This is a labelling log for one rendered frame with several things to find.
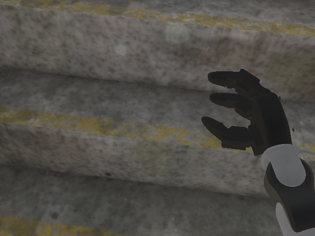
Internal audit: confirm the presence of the robot right hand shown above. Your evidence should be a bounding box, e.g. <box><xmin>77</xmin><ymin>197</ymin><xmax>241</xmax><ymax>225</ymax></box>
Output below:
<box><xmin>201</xmin><ymin>69</ymin><xmax>294</xmax><ymax>155</ymax></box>

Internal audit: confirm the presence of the right robot forearm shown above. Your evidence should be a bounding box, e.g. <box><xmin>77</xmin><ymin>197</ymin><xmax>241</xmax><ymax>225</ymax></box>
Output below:
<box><xmin>261</xmin><ymin>144</ymin><xmax>315</xmax><ymax>236</ymax></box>

